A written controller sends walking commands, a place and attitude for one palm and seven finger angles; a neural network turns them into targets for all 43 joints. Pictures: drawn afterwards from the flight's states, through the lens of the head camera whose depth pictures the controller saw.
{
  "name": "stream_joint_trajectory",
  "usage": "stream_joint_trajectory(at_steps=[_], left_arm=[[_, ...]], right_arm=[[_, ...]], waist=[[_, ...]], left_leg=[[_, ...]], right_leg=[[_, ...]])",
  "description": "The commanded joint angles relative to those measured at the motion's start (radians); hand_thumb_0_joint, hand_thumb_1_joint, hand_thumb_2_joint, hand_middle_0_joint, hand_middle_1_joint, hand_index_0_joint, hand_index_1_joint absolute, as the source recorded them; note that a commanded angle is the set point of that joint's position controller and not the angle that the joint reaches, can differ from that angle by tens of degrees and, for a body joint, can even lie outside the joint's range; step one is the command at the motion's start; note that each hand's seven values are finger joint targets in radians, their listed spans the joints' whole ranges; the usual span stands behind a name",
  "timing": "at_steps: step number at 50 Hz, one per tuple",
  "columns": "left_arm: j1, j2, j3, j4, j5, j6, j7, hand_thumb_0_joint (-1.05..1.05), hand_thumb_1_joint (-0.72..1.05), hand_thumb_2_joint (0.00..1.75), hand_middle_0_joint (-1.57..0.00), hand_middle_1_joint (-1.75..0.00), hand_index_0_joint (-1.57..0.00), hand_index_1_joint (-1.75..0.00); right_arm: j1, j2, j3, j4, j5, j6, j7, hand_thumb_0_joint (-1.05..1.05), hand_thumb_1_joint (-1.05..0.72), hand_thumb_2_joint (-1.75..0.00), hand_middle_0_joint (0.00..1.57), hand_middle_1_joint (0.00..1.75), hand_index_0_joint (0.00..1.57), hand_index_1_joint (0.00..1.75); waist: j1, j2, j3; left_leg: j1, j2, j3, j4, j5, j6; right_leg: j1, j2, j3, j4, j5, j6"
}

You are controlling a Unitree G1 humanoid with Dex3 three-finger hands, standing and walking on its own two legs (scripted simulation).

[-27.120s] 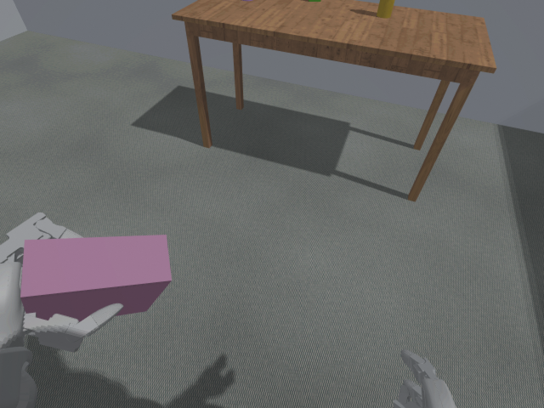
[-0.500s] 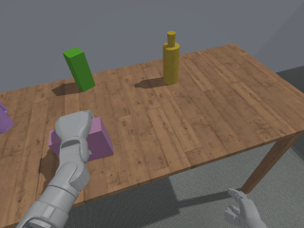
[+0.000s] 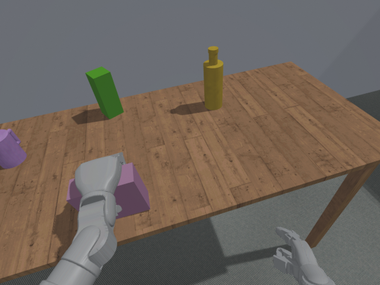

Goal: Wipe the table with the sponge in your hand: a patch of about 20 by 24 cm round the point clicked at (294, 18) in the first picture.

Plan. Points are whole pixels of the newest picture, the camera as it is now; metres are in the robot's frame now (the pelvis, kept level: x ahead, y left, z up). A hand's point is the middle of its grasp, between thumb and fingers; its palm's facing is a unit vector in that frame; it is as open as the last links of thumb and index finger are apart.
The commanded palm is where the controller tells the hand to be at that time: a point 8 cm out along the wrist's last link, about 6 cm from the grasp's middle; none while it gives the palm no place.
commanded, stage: slide across to the third lane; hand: left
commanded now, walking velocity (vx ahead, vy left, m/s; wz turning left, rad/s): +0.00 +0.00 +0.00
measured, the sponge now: (115, 199) +0.29 +0.23 +0.02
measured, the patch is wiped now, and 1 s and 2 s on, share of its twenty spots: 0.55 0.60 0.75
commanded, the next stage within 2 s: wipe forward along the third lane in 0.64 s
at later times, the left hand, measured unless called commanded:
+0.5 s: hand (126, 184) +0.30 +0.19 +0.07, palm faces -0.01 -0.05 -1.00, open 9.7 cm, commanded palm +0.28 +0.16 +0.12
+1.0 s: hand (141, 172) +0.34 +0.17 +0.07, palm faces -0.03 -0.06 -1.00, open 9.7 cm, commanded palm +0.32 +0.16 +0.11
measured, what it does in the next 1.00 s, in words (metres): stands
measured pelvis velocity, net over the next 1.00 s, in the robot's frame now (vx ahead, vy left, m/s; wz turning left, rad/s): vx -0.02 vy -0.03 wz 0.01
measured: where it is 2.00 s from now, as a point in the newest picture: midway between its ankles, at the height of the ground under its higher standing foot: outside the picture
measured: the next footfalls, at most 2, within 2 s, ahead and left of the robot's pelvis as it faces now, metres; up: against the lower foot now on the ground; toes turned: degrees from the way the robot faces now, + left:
none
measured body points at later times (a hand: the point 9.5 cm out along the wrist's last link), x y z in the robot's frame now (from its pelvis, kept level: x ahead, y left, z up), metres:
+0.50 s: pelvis -0.02 -0.02 +0.00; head -0.03 -0.06 +0.45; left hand +0.30 +0.19 +0.12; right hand +0.22 -0.23 -0.09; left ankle -0.05 +0.09 -0.74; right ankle +0.02 -0.10 -0.74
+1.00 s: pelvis -0.02 -0.03 +0.00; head -0.03 -0.06 +0.45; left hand +0.34 +0.17 +0.12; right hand +0.20 -0.24 -0.10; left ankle -0.05 +0.09 -0.74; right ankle +0.02 -0.10 -0.74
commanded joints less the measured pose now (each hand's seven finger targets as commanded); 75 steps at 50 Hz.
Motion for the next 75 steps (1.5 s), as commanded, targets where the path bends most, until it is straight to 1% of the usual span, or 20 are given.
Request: stream_joint_trajectory(at_steps=[1,15,19,20,34,35,39,42,44,45,54,57,59,61,64,68,69,71,74,75], left_arm=[[-0.18,0.039,0.032,-0.086,-0.045,0.026,-0.028,0.0,0.1,1.3,-1.2,-1.6,-1.2,-1.6],[-0.416,-0.013,-0.036,-0.05,-0.057,-0.032,-0.026,0.0,0.1,1.3,-1.2,-1.6,-1.2,-1.6],[-0.442,0.041,0.025,0.013,-0.059,-0.034,-0.004,0.0,0.1,1.3,-1.2,-1.6,-1.2,-1.6],[-0.45,-0.022,-0.029,0.007,-0.064,-0.034,-0.004,0.0,0.1,1.3,-1.2,-1.6,-1.2,-1.6],[-0.592,-0.034,-0.029,0.144,-0.075,-0.027,0.02,0.0,0.1,1.3,-1.2,-1.6,-1.2,-1.6],[-0.603,-0.089,-0.075,0.146,-0.081,-0.025,0.021,0.0,0.1,1.3,-1.2,-1.6,-1.2,-1.6],[-0.615,-0.007,0.007,0.226,-0.071,-0.004,0.034,0.0,0.1,1.3,-1.2,-1.6,-1.2,-1.6],[-0.649,-0.047,-0.028,0.259,-0.068,0.003,0.034,0.0,0.1,1.3,-1.2,-1.6,-1.2,-1.6],[-0.669,0.012,0.021,0.285,-0.051,0.006,0.035,0.0,0.1,1.3,-1.2,-1.6,-1.2,-1.6],[-0.691,-0.036,-0.025,0.29,-0.048,0.006,0.032,0.0,0.1,1.3,-1.2,-1.6,-1.2,-1.6],[-0.712,0.038,0.049,0.41,-0.028,-0.012,0.033,0.0,0.1,1.3,-1.2,-1.6,-1.2,-1.6],[-0.741,-0.005,0.014,0.442,-0.026,-0.026,0.04,0.0,0.1,1.3,-1.2,-1.6,-1.2,-1.6],[-0.727,0.08,0.094,0.497,-0.025,-0.027,0.05,0.0,0.1,1.3,-1.2,-1.6,-1.2,-1.6],[-0.788,0.04,0.048,0.528,-0.026,-0.035,0.053,0.0,0.1,1.3,-1.2,-1.6,-1.2,-1.6],[-0.797,0.096,0.099,0.577,-0.017,-0.043,0.059,0.0,0.1,1.3,-1.2,-1.6,-1.2,-1.6],[-0.851,0.069,0.066,0.622,-0.015,-0.059,0.063,0.0,0.1,1.3,-1.2,-1.6,-1.2,-1.6],[-0.839,0.121,0.116,0.637,-0.013,-0.06,0.068,0.0,0.1,1.3,-1.2,-1.6,-1.2,-1.6],[-0.89,0.055,0.057,0.642,-0.018,-0.075,0.068,0.0,0.1,1.3,-1.2,-1.6,-1.2,-1.6],[-0.886,0.16,0.145,0.696,-0.009,-0.088,0.077,0.0,0.1,1.3,-1.2,-1.6,-1.2,-1.6],[-0.912,0.119,0.102,0.689,-0.014,-0.095,0.077,0.0,0.1,1.3,-1.2,-1.6,-1.2,-1.6]], right_arm=[[-0.218,-0.108,-0.041,-0.163,-0.002,-0.055,-0.015,0.0,-0.9,-0.9,0.2,0.3,0.2,0.3],[-0.219,-0.094,-0.039,-0.143,0.001,-0.085,-0.037,0.0,-0.9,-0.9,0.2,0.3,0.2,0.3],[-0.216,-0.102,-0.044,-0.122,0.0,-0.088,-0.046,0.0,-0.9,-0.9,0.2,0.3,0.2,0.3],[-0.22,-0.093,-0.041,-0.134,0.002,-0.092,-0.045,0.0,-0.9,-0.9,0.2,0.3,0.2,0.3],[-0.213,-0.095,-0.043,-0.108,0.006,-0.088,-0.048,0.0,-0.9,-0.9,0.2,0.3,0.2,0.3],[-0.215,-0.086,-0.042,-0.113,0.008,-0.09,-0.046,0.0,-0.9,-0.9,0.2,0.3,0.2,0.3],[-0.209,-0.099,-0.042,-0.092,0.007,-0.074,-0.049,0.0,-0.9,-0.9,0.2,0.3,0.2,0.3],[-0.2,-0.095,-0.04,-0.094,0.007,-0.073,-0.056,0.0,-0.9,-0.9,0.2,0.3,0.2,0.3],[-0.198,-0.103,-0.039,-0.087,0.005,-0.063,-0.062,0.0,-0.9,-0.9,0.2,0.3,0.2,0.3],[-0.192,-0.096,-0.038,-0.094,0.006,-0.064,-0.064,0.0,-0.9,-0.9,0.2,0.3,0.2,0.3],[-0.148,-0.112,-0.041,-0.081,0.002,-0.049,-0.08,0.0,-0.9,-0.9,0.2,0.3,0.2,0.3],[-0.128,-0.107,-0.044,-0.08,0.002,-0.054,-0.082,0.0,-0.9,-0.9,0.2,0.3,0.2,0.3],[-0.117,-0.118,-0.045,-0.071,-0.001,-0.052,-0.09,0.0,-0.9,-0.9,0.2,0.3,0.2,0.3],[-0.105,-0.114,-0.041,-0.067,0.002,-0.056,-0.095,0.0,-0.9,-0.9,0.2,0.3,0.2,0.3],[-0.087,-0.121,-0.046,-0.057,-0.003,-0.057,-0.098,0.0,-0.9,-0.9,0.2,0.3,0.2,0.3],[-0.061,-0.118,-0.046,-0.055,0.0,-0.062,-0.099,0.0,-0.9,-0.9,0.2,0.3,0.2,0.3],[-0.058,-0.125,-0.049,-0.051,-0.002,-0.06,-0.099,0.0,-0.9,-0.9,0.2,0.3,0.2,0.3],[-0.044,-0.118,-0.049,-0.053,-0.001,-0.064,-0.099,0.0,-0.9,-0.9,0.2,0.3,0.2,0.3],[-0.024,-0.13,-0.052,-0.037,-0.005,-0.065,-0.101,0.0,-0.9,-0.9,0.2,0.3,0.2,0.3],[-0.02,-0.124,-0.049,-0.044,-0.004,-0.067,-0.102,0.0,-0.9,-0.9,0.2,0.3,0.2,0.3]], waist=[[-0.009,-0.162,-0.121],[-0.029,-0.152,-0.136],[-0.021,-0.17,-0.15],[-0.025,-0.162,-0.162],[-0.032,-0.187,-0.195],[-0.039,-0.187,-0.19],[-0.033,-0.202,-0.168],[-0.041,-0.209,-0.177],[-0.037,-0.181,-0.174],[-0.046,-0.18,-0.182],[-0.05,-0.184,-0.185],[-0.062,-0.176,-0.192],[-0.051,-0.22,-0.19],[-0.08,-0.226,-0.163],[-0.066,-0.192,-0.192],[-0.086,-0.183,-0.211],[-0.074,-0.175,-0.217],[-0.098,-0.192,-0.221],[-0.085,-0.197,-0.236],[-0.097,-0.197,-0.24]], left_leg=[[-0.066,0.019,-0.048,-0.064,0.275,-0.003],[-0.05,0.012,-0.039,-0.089,0.198,0.007],[-0.053,0.009,-0.037,-0.093,0.189,0.003],[-0.054,0.006,-0.03,-0.09,0.199,0.006],[-0.069,0.005,-0.021,-0.09,0.178,0.0],[-0.067,0.003,-0.012,-0.086,0.18,0.004],[-0.087,0.008,-0.014,-0.093,0.17,-0.001],[-0.099,0.005,-0.003,-0.091,0.169,0.0],[-0.102,0.005,-0.009,-0.096,0.165,-0.004],[-0.103,0.003,-0.001,-0.091,0.17,0.0],[-0.141,0.007,-0.003,-0.088,0.151,-0.007],[-0.146,0.007,0.003,-0.078,0.153,-0.006],[-0.175,0.008,-0.002,-0.082,0.123,-0.006],[-0.193,0.01,0.005,-0.08,0.098,-0.006],[-0.197,0.009,0.003,-0.078,0.097,-0.008],[-0.207,0.01,0.009,-0.069,0.1,-0.007],[-0.212,0.012,0.001,-0.073,0.101,-0.01],[-0.212,0.014,0.008,-0.066,0.102,-0.005],[-0.233,0.015,0.001,-0.067,0.103,-0.008],[-0.237,0.014,0.008,-0.066,0.101,-0.004]], right_leg=[[0.168,0.003,0.036,-0.04,0.201,-0.044],[0.172,-0.003,0.048,-0.087,0.108,-0.035],[0.183,0.001,0.07,-0.101,0.103,-0.037],[0.195,-0.006,0.051,-0.096,0.117,-0.032],[0.193,-0.009,0.063,-0.11,0.105,-0.027],[0.193,-0.014,0.046,-0.109,0.108,-0.023],[0.18,-0.009,0.059,-0.113,0.103,-0.027],[0.185,-0.017,0.05,-0.108,0.111,-0.021],[0.176,-0.013,0.067,-0.111,0.1,-0.029],[0.18,-0.019,0.051,-0.105,0.109,-0.025],[0.15,-0.017,0.071,-0.105,0.1,-0.03],[0.137,-0.021,0.053,-0.097,0.106,-0.027],[0.142,-0.02,0.073,-0.111,0.06,-0.023],[0.116,-0.028,0.064,-0.113,0.028,-0.014],[0.113,-0.026,0.073,-0.113,0.023,-0.02],[0.109,-0.031,0.065,-0.106,0.032,-0.014],[0.108,-0.027,0.07,-0.108,0.029,-0.019],[0.099,-0.03,0.057,-0.103,0.042,-0.012],[0.113,-0.029,0.07,-0.102,0.046,-0.014],[0.121,-0.034,0.064,-0.1,0.053,-0.007]])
